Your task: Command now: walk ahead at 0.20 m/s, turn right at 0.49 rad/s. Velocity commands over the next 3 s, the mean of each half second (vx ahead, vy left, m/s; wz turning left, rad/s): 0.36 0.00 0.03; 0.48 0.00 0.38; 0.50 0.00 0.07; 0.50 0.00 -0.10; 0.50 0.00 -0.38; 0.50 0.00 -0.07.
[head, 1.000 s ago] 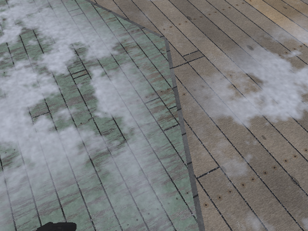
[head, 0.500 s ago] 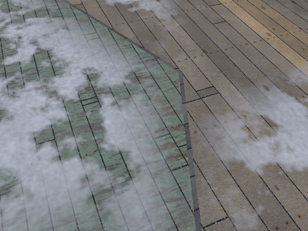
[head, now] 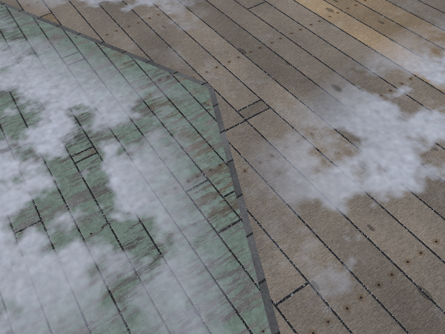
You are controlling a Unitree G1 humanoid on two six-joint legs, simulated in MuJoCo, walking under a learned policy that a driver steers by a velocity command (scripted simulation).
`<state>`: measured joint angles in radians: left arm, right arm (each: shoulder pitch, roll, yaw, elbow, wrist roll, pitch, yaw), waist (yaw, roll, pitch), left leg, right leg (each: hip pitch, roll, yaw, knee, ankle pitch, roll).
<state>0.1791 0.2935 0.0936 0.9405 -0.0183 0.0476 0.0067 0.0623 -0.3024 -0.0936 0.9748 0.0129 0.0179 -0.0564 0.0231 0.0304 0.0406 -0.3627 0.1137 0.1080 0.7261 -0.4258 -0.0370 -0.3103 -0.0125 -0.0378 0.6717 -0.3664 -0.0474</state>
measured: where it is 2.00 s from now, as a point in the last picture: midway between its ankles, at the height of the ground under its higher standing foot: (201, 171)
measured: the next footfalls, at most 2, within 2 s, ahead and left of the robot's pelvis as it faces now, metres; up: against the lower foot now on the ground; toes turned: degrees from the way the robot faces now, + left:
left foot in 0.56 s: +0.39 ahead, +0.12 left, +0.00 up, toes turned +10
right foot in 1.04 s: +0.73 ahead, -0.03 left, +0.00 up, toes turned +17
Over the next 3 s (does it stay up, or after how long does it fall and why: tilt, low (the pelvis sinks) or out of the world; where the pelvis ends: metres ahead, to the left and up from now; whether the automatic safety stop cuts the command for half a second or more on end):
stays up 1.59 0.28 0.03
